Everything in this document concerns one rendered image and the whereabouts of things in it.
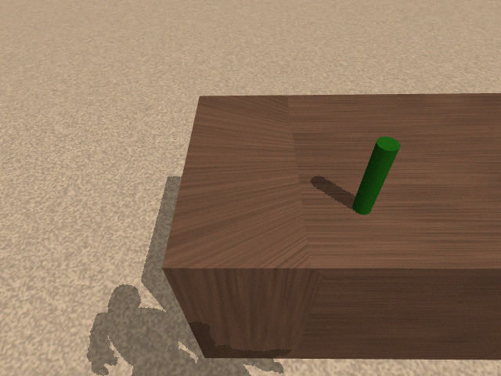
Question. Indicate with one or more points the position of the can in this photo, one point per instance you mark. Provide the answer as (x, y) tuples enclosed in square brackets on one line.
[(380, 162)]

